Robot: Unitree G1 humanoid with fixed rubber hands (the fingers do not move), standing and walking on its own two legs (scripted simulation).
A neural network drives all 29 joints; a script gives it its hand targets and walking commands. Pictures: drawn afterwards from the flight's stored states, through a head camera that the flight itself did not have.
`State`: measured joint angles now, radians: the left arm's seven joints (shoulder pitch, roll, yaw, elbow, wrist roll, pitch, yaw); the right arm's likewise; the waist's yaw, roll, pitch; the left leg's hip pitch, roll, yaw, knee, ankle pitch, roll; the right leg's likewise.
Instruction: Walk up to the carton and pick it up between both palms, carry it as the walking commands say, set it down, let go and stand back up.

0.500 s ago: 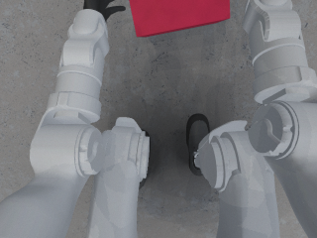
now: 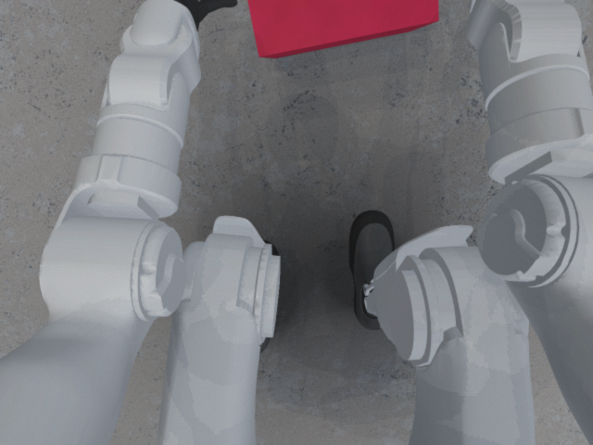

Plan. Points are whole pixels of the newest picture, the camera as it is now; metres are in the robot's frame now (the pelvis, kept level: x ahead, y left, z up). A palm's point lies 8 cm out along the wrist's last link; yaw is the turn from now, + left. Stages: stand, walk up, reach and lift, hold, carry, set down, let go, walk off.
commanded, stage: set down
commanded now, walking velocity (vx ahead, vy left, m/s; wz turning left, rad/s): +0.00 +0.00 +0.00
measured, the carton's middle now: out of the picture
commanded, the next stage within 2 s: none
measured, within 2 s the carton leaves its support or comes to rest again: rests again in 1.26 s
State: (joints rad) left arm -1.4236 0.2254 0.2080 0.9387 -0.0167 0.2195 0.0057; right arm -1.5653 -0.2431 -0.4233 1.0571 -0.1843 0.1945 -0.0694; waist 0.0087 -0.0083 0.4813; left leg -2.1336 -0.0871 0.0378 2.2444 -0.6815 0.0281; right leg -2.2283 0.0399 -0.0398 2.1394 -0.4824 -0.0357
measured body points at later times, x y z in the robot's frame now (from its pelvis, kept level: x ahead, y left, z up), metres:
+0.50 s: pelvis +0.00 +0.00 +0.00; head +0.38 +0.02 +0.22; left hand +0.54 +0.14 -0.21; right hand +0.57 -0.16 -0.19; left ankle +0.09 +0.10 -0.34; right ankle +0.14 -0.10 -0.34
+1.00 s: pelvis +0.00 +0.00 +0.00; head +0.38 +0.02 +0.22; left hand +0.55 +0.13 -0.21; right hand +0.57 -0.16 -0.20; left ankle +0.09 +0.10 -0.34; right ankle +0.14 -0.10 -0.34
